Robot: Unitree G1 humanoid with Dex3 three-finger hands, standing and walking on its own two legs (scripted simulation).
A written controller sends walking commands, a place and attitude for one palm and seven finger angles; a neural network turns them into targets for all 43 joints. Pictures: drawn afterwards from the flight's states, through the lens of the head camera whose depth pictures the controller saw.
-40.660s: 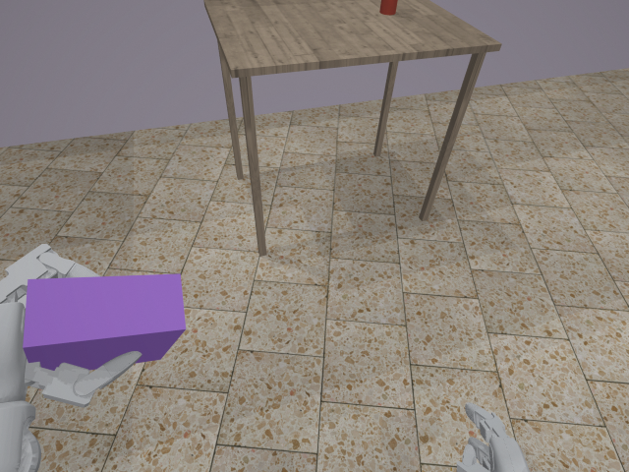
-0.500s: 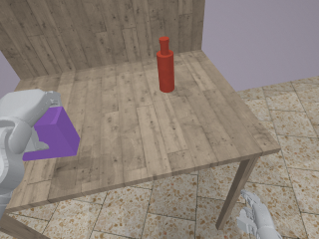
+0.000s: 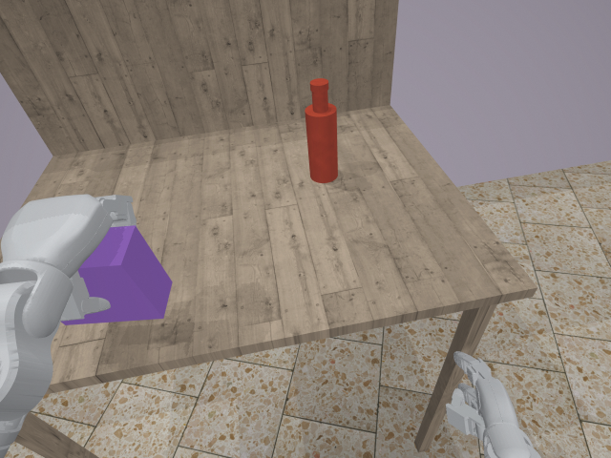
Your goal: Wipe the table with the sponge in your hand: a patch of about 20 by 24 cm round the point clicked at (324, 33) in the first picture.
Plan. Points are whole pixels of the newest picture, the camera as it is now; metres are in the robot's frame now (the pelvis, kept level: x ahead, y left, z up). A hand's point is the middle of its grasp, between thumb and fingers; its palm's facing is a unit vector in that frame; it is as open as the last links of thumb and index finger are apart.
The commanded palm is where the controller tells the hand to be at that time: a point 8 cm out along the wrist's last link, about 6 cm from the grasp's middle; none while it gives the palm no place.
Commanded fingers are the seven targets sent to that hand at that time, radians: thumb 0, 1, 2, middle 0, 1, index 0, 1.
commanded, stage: bring the sponge back beside the body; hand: left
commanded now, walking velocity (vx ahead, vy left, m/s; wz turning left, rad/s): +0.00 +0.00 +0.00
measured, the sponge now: (105, 287) +0.23 +0.30 +0.14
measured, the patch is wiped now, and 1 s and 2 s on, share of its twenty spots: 1.00 1.00 1.00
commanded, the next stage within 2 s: step back with the hand held close in 0.86 s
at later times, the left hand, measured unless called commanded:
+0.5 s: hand (77, 290) +0.18 +0.27 +0.20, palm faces +0.22 -0.05 -0.97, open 9.6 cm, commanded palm +0.14 +0.28 +0.27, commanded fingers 0.00 0.10 1.30 -1.20 -1.60 -1.20 -1.60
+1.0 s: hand (70, 285) +0.19 +0.28 +0.20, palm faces +0.26 -0.07 -0.96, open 9.6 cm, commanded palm +0.14 +0.27 +0.26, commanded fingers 0.00 0.10 1.30 -1.20 -1.60 -1.20 -1.60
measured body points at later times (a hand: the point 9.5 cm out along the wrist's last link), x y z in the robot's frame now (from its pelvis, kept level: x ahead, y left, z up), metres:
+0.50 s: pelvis -0.01 -0.01 +0.00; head -0.06 -0.05 +0.44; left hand +0.17 +0.27 +0.25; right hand +0.25 -0.18 -0.06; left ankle +0.03 +0.13 -0.74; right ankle +0.01 -0.12 -0.74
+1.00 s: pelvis -0.02 -0.01 +0.00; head -0.07 -0.05 +0.44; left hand +0.17 +0.28 +0.25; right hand +0.24 -0.20 -0.06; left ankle +0.03 +0.13 -0.74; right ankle +0.01 -0.12 -0.74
